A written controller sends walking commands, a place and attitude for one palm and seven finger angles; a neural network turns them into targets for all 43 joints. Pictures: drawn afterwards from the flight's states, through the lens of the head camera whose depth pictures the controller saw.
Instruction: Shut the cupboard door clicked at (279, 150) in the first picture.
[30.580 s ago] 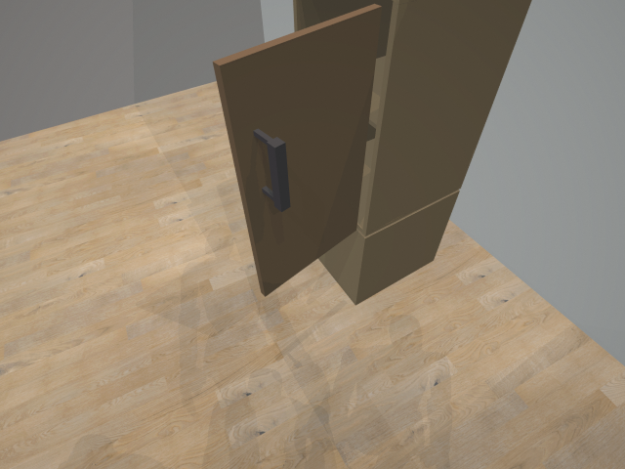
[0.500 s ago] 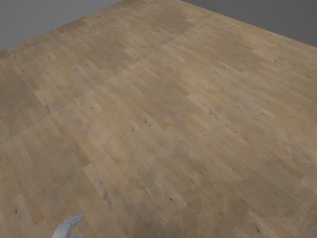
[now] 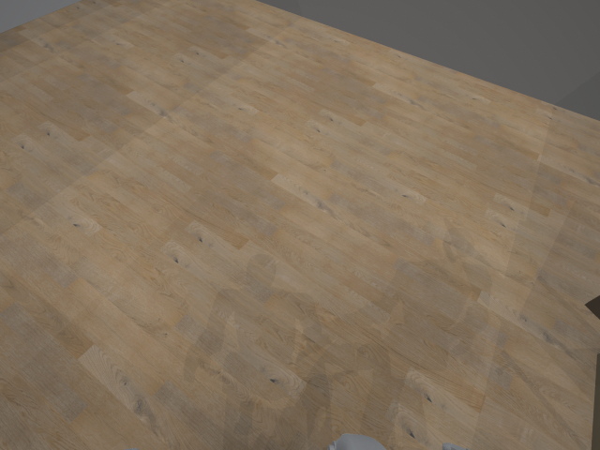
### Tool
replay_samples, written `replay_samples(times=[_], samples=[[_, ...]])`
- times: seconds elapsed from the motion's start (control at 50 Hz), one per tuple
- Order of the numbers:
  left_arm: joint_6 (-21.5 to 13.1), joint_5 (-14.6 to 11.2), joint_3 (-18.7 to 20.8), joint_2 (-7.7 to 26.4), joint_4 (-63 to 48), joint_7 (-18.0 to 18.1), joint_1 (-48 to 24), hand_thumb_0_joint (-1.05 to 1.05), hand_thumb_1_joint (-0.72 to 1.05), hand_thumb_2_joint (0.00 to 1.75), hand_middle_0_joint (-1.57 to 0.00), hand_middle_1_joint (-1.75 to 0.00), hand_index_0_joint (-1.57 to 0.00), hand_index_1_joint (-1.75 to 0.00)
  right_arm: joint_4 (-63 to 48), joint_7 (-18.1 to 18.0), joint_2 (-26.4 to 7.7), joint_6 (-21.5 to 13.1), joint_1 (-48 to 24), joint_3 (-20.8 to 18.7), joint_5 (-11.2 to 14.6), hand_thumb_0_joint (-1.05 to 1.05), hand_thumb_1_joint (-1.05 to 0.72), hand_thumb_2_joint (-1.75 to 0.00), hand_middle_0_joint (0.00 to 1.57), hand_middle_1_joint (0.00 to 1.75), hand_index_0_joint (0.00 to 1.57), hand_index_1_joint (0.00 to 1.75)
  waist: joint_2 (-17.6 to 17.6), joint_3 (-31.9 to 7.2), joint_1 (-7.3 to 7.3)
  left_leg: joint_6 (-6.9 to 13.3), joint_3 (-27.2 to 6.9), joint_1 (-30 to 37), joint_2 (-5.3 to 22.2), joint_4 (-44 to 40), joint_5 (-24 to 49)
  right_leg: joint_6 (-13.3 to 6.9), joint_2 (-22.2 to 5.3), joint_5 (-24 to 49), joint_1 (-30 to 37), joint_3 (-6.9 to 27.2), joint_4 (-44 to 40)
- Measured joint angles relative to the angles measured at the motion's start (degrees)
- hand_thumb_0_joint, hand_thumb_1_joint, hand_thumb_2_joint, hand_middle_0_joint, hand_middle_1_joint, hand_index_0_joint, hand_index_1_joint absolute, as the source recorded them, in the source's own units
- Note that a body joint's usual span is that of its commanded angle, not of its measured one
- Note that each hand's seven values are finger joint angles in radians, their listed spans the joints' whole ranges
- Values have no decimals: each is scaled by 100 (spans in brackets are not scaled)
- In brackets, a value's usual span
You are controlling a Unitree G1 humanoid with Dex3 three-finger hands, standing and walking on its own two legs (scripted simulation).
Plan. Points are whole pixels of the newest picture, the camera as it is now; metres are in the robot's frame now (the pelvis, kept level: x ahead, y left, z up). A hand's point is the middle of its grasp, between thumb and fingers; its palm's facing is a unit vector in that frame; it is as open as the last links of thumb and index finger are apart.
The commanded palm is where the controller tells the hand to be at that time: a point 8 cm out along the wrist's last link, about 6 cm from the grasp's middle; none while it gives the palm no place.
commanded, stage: turn to face it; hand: left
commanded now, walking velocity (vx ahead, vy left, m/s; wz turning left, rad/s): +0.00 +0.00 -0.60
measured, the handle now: out of the picture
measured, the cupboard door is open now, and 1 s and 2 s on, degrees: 59 59 59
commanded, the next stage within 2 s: take the last steps up to it in 1.56 s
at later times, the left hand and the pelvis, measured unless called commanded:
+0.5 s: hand (222, 431) +0.16 +0.12 -0.15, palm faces -0.28 -0.92 -0.26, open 7.3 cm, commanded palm none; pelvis +0.02 -0.05 +0.00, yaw -17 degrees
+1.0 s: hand (251, 355) +0.27 +0.10 -0.16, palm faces -0.55 -0.80 -0.24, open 7.4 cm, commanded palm none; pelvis +0.06 -0.03 +0.00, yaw -36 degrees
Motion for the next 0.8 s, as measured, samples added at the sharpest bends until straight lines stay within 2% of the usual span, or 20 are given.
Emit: replay_samples(times=[0.06, 0.14, 0.18, 0.22, 0.24, 0.26, 0.3, 0.34, 0.38, 0.52, 0.62, 0.66, 0.68, 0.7, 0.72, 0.76, 0.8], samples=[[14, -7, 24, 28, -57, -52, -62, 1, 91, 90, -20, -30, -20, -30, 22, -14, -9, 15, 61, -12, -9, 1, -90, -90, 20, 30, 21, 30, 121, 48, 4, -42, 176, 170, 170, -168, 51, 74, -173, 93, 9, -218, -17], [18, -7, 10, 8, -101, -89, -173, 1, 91, 90, -20, -30, -20, -30, 82, 19, -98, 30, 140, -83, -11, 1, -90, -90, 20, 30, 21, 30, 283, 99, -61, -139, 451, 283, 363, -98, -54, 56, -318, 227, 303, -375, -931], [-6, -6, -12, -17, -123, -100, -230, 1, 91, 90, -20, -30, -20, -30, 123, 45, -174, 52, 187, -132, -9, 1, -90, -90, 20, 30, 21, 30, 369, 112, -111, -210, 586, 292, 459, 67, -175, 9, -324, 334, 523, -457, -1490], [-61, -5, -39, -38, -164, -111, -259, 1, 91, 90, -20, -30, -20, -30, 163, 71, -271, 89, 258, -183, 8, 1, -90, -90, 20, 30, 21, 30, 452, 91, -141, -310, 706, 246, 567, 370, -366, -66, -295, 807, 837, -553, -2221], [-122, 5, -62, -27, -204, -112, -248, 1, 91, 90, -20, -30, -20, -30, 174, 87, -320, 114, 315, -215, 32, 1, -90, -90, 20, 30, 21, 30, 458, 47, -149, -350, 746, 147, 606, 647, -505, -214, -294, 1078, 1004, -554, -2603], [-196, 17, -76, -75, -197, -81, -276, 1, 91, 90, -20, -30, -20, -30, 221, 92, -400, 167, 293, -256, 53, 1, -90, -90, 20, 30, 21, 30, 553, 63, -144, -365, 579, -33, 617, 1129, -878, -348, -230, 1010, 950, -535, -2515], [-281, -6, -150, -185, -199, -8, -283, 1, 91, 90, -20, -30, -20, -30, 301, 58, -537, 320, 200, -306, 83, 1, -90, -90, 20, 30, 21, 30, 683, 105, -177, -347, 28, -523, 376, 2322, -1354, -449, -157, 846, 889, -475, -2372], [-280, -14, -185, -265, -209, 59, -229, 1, 91, 90, -20, -30, -20, -30, 349, 44, -586, 377, 111, -335, 88, 1, -90, -90, 20, 30, 20, 30, 683, 105, -170, -351, -227, -932, 163, 3129, -1199, -455, -116, 925, 950, -355, -2585], [-261, -18, -202, -290, -195, 107, -172, 1, 91, 90, -20, -30, -20, -30, 331, 67, -568, 358, 30, -324, 80, 1, -91, -90, 20, 30, 20, 30, 587, 99, -164, -392, -311, -1199, 68, 3386, -863, -445, -84, 1117, 1031, -211, -2887], [-290, -8, -255, -325, -113, 101, -4, 1, 91, 90, -20, -30, -21, -30, 166, 94, -418, 271, -188, -270, 94, 1, -91, -90, 20, 30, 20, 30, 294, 62, -110, -508, -534, -1334, -85, 2593, -503, -491, 64, 1399, 1177, 204, -3408], [-252, 19, -221, -320, -51, 103, 112, 1, 90, 90, -20, -30, -21, -30, 92, 64, -313, 226, -342, -226, 141, 1, -91, -90, 20, 30, 20, 30, 152, 15, 6, -468, -551, -969, -253, 1580, -625, -401, 166, 1318, 1148, 525, -3304], [-210, 12, -187, -275, -15, 109, 147, 1, 90, 90, -20, -30, -21, -30, 40, 54, -260, 165, -369, -194, 162, 1, -90, -90, 20, 30, 20, 30, 73, -18, 29, -430, -530, -654, -333, 829, -315, -324, 200, 1217, 1078, 668, -3137], [-181, -6, -172, -255, -10, 112, 179, 1, 90, 90, -20, -30, -21, -30, 0, 52, -256, 115, -351, -169, 163, 1, -90, -90, 20, 30, 20, 30, 79, -57, 29, -389, -516, -436, -315, 327, -30, -279, 256, 1137, 1014, 723, -2999], [-150, -35, -154, -220, -6, 107, 190, 1, 90, 90, -20, -30, -21, -30, -25, 44, -243, 53, -334, -151, 140, 1, -90, -90, 20, 30, 20, 30, 71, -91, 18, -257, -492, -355, -285, 117, 175, -253, 298, 1009, 898, 749, -2756], [-119, -50, -127, -156, 24, 104, 151, 1, 91, 90, -20, -30, -21, -30, -30, 33, -190, 22, -337, -124, 113, 1, -90, -90, 20, 30, 20, 30, -21, -60, 31, -122, -394, -360, -300, 222, 118, -218, 266, 567, 739, 703, -2293], [-71, -27, -78, -43, 33, 87, 106, 1, 91, 90, -20, -30, -21, -30, -68, 34, -108, 17, -298, -42, 57, 1, -90, -90, 20, 30, 20, 30, -104, 6, 65, 38, -206, -254, -227, 295, -79, -130, 215, -26, 387, 436, -1148], [-45, -2, -21, 36, 33, 37, 51, 1, 91, 90, -20, -30, -21, -30, -91, 13, -52, 11, -204, 3, 20, 1, -90, -90, 20, 30, 20, 30, -80, 33, 55, 68, -95, -103, -117, 148, -103, -31, 131, -100, 111, 161, -243]])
